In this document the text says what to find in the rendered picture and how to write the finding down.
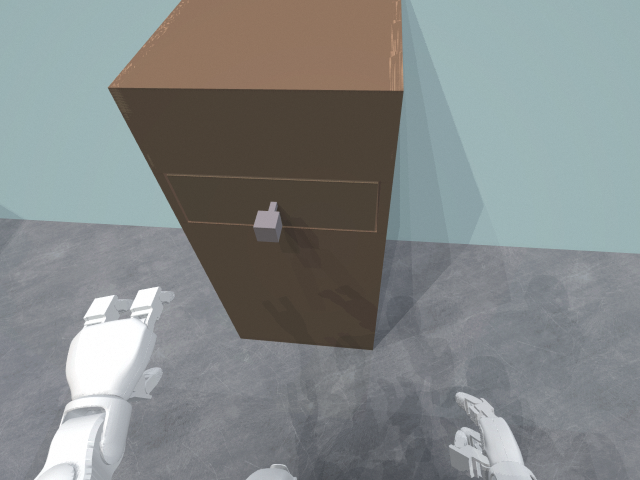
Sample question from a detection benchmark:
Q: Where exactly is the left robot hand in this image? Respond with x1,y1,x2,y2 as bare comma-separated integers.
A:
66,287,175,402

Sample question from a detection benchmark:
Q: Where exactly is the drawer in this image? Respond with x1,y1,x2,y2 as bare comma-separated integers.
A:
167,173,378,231

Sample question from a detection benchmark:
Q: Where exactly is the left robot shin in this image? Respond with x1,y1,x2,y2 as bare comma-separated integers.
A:
270,464,290,473

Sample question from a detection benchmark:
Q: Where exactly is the robot left forearm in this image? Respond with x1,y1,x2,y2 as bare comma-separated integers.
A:
34,395,132,480

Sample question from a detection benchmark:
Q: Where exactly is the cabinet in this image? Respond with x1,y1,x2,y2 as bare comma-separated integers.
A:
108,0,404,350

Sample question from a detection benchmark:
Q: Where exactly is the right robot hand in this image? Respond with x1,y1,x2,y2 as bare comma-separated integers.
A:
449,392,525,480

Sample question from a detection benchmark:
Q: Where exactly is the handle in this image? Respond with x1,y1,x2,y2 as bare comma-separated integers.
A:
253,202,282,242

